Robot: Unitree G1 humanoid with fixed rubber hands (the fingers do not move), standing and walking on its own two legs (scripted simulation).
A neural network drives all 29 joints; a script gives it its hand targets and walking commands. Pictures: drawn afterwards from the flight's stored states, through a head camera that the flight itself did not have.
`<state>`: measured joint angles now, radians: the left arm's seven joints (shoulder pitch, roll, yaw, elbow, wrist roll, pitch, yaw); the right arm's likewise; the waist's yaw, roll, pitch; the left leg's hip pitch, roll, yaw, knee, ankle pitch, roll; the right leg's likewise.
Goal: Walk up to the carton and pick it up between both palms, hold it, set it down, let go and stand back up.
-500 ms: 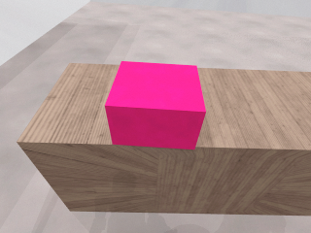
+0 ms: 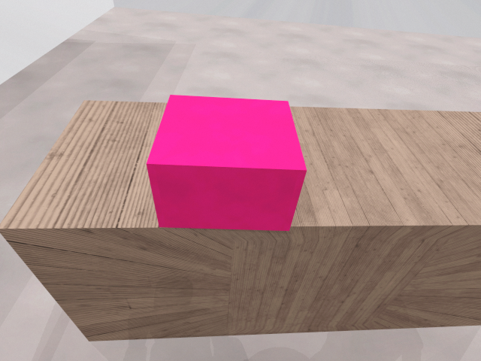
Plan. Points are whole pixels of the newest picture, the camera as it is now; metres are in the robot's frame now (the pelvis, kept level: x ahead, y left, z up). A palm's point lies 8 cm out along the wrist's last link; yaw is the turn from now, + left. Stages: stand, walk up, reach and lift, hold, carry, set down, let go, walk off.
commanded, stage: stand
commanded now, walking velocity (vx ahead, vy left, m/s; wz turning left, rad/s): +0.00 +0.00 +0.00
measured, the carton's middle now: (227, 160) +0.57 +0.02 +0.03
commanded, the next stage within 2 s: none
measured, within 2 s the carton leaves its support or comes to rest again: neither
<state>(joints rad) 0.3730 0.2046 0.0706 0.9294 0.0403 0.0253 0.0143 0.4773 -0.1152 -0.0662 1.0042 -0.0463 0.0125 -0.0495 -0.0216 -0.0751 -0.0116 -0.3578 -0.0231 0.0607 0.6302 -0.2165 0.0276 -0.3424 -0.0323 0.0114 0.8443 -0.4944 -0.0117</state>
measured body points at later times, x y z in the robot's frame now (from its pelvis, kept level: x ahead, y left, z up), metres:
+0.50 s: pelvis +0.05 -0.02 +0.02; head +0.05 -0.03 +0.47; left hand +0.09 +0.22 -0.12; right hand +0.08 -0.27 -0.13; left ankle +0.04 +0.10 -0.72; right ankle +0.02 -0.11 -0.72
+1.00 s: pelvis +0.08 -0.02 +0.02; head +0.11 -0.02 +0.47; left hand +0.13 +0.22 -0.13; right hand +0.15 -0.27 -0.12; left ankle +0.04 +0.10 -0.72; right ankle +0.02 -0.11 -0.72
